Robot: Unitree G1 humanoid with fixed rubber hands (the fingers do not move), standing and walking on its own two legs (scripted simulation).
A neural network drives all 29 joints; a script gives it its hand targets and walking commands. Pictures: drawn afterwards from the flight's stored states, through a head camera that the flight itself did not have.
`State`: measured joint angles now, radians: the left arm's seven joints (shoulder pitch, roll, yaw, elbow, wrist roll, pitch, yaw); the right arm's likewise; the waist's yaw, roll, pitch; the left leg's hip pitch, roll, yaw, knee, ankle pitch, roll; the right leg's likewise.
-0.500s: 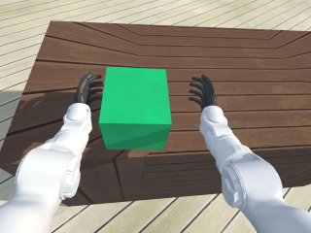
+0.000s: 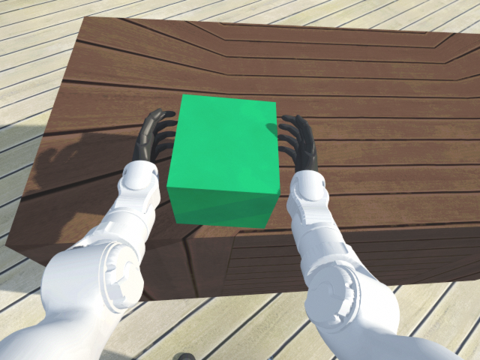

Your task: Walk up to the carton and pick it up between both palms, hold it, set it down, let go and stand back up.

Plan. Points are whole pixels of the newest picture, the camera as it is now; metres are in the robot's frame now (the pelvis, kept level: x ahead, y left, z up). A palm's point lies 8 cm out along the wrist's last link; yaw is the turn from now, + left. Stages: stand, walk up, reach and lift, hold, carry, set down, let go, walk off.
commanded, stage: reach and lift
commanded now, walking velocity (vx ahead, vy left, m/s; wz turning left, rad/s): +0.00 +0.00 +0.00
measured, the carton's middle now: (225, 163) +0.47 +0.02 +0.00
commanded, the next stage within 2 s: none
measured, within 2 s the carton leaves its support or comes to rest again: leaves its support in 1.82 s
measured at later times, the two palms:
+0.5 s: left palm (152, 159) +0.45 +0.14 +0.04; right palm (306, 166) +0.44 -0.12 +0.05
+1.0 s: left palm (152, 159) +0.45 +0.14 +0.04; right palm (305, 166) +0.44 -0.12 +0.05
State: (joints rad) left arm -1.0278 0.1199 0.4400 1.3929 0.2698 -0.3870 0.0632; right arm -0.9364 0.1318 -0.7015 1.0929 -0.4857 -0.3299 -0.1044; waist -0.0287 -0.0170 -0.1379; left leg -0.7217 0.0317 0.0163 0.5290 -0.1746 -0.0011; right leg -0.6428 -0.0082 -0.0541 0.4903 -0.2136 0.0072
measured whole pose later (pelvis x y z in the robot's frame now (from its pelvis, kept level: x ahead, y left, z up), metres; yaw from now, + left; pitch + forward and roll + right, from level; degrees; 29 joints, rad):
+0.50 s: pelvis +0.03 -0.02 +0.01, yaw +0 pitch +16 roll -1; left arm -0.86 0.01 0.61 1.16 0.46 -0.33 0.03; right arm -0.80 0.23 -0.77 0.99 -0.62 -0.37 -0.11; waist 0.01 -0.04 -0.09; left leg -0.51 0.05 0.03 0.39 -0.16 -0.02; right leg -0.44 0.01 -0.04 0.35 -0.20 -0.01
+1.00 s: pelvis +0.03 -0.01 +0.02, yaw +0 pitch +17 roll -1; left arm -0.84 -0.03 0.62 1.09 0.49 -0.29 0.03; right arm -0.80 0.24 -0.79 0.98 -0.62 -0.39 -0.12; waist 0.00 -0.05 -0.09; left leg -0.51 0.04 0.03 0.37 -0.15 -0.02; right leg -0.43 0.01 -0.05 0.32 -0.18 -0.01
